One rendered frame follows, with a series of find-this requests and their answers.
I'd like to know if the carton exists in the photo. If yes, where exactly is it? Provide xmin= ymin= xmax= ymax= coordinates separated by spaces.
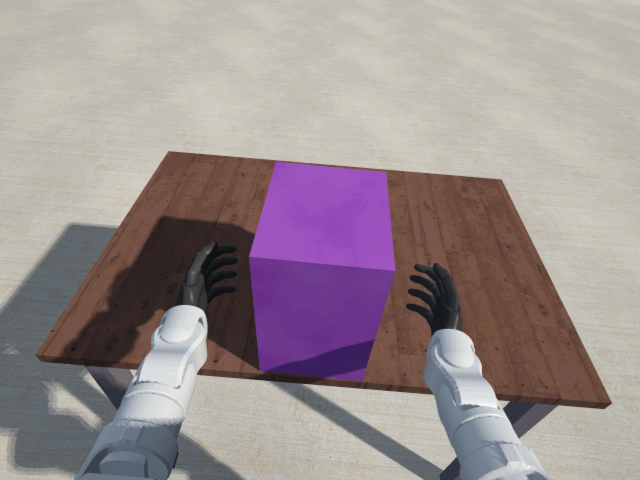
xmin=249 ymin=162 xmax=395 ymax=381

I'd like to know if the robot left hand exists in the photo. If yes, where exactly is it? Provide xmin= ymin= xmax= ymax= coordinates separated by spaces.
xmin=175 ymin=241 xmax=238 ymax=313

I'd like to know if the robot right forearm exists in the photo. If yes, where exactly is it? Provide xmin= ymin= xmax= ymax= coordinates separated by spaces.
xmin=423 ymin=329 xmax=551 ymax=480

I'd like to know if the robot left forearm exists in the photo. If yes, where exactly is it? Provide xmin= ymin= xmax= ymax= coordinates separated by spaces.
xmin=74 ymin=305 xmax=208 ymax=480

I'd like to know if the robot right hand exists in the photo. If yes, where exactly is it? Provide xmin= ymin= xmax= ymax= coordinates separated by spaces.
xmin=406 ymin=263 xmax=463 ymax=336

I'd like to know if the table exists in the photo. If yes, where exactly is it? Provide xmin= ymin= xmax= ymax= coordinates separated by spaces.
xmin=35 ymin=151 xmax=612 ymax=480

